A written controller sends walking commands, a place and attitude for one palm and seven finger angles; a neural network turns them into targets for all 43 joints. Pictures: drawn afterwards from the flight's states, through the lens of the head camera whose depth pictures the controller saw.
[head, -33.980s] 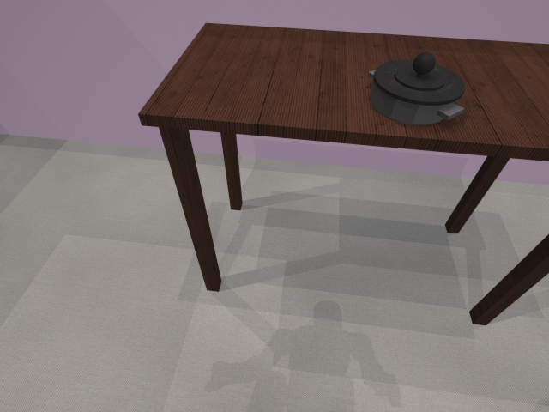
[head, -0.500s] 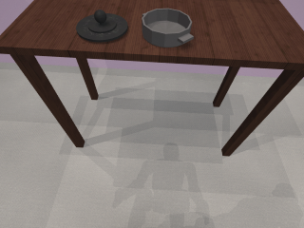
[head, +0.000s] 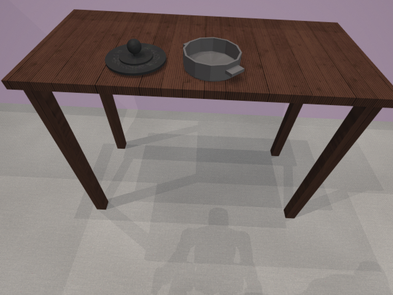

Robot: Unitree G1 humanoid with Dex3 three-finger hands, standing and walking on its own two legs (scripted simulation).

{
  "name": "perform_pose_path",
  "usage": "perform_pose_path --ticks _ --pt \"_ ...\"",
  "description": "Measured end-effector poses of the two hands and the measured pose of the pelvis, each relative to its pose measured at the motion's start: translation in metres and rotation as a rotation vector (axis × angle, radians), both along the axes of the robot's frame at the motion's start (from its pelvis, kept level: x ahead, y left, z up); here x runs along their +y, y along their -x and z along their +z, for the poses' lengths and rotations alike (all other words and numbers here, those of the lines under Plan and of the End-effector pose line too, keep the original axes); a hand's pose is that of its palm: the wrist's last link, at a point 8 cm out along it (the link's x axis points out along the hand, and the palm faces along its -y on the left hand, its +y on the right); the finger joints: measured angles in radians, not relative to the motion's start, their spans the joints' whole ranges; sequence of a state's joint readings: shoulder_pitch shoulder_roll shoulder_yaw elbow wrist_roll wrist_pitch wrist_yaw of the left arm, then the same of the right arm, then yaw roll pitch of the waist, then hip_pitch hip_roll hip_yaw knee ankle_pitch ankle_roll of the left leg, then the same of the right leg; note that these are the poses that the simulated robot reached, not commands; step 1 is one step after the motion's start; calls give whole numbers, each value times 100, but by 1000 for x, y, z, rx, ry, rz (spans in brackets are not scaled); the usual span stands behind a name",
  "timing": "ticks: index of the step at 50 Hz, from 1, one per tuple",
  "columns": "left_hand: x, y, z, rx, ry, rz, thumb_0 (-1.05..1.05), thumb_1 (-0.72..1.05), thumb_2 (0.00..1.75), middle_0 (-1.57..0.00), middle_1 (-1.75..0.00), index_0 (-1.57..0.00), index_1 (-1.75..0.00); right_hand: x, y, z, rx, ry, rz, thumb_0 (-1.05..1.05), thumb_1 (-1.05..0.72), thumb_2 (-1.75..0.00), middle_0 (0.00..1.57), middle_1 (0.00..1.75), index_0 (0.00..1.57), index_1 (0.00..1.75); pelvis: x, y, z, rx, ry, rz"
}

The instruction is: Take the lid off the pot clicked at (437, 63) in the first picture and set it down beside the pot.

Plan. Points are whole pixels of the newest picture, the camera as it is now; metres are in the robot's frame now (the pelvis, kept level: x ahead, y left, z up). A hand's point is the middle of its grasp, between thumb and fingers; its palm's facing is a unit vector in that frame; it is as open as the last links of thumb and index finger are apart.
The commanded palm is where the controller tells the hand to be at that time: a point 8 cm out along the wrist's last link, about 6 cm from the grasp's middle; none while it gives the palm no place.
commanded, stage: let the arm hang, fingers relaxed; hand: left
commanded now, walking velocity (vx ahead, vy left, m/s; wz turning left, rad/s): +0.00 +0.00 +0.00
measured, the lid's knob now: (134, 46) +0.77 +0.23 +0.12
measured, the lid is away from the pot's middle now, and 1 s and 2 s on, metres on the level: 0.24 0.24 0.24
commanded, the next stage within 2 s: look to check the result in 0.64 s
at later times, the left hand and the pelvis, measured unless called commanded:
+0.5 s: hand out of the picture +0.02 +0.17 -0.18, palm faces +0.04 -0.98 -0.19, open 7.3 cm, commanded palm none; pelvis +0.02 +0.00 +0.00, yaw +0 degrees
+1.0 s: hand out of the picture +0.03 +0.17 -0.18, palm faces +0.04 -0.98 -0.19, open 7.3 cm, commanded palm none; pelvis +0.03 +0.00 +0.00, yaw +0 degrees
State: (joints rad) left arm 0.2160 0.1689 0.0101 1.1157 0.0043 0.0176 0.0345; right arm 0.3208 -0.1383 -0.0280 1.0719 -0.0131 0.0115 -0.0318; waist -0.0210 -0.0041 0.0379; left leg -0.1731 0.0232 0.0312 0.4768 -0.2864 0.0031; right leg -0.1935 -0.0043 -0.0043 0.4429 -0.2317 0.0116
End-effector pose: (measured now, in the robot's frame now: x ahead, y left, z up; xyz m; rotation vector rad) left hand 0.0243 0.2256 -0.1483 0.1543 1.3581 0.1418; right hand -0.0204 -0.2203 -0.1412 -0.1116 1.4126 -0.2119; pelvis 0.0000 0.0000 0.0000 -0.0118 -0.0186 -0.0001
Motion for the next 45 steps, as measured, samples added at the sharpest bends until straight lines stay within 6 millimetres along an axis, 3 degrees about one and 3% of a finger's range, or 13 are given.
perform_pose_path --ticks 11,29,45 --pt "-6 19 0 79 6 26 1 91 90 -20 -30 -20 -30 13 5 -5 47 -32 -15 0 -91 -90 20 30 20 30 1 -10 0 3 0 3" --pt "-11 4 -2 60 6 39 1 92 90 -20 -30 -20 -30 12 -21 -5 14 -28 -14 0 -91 -90 20 30 20 30 -3 -23 0 3 0 4" --pt "-9 0 -1 56 5 42 1 92 90 -20 -30 -20 -30 9 -23 -4 20 -19 -9 0 -91 -90 20 30 20 30 -2 -26 0 1 1 7"
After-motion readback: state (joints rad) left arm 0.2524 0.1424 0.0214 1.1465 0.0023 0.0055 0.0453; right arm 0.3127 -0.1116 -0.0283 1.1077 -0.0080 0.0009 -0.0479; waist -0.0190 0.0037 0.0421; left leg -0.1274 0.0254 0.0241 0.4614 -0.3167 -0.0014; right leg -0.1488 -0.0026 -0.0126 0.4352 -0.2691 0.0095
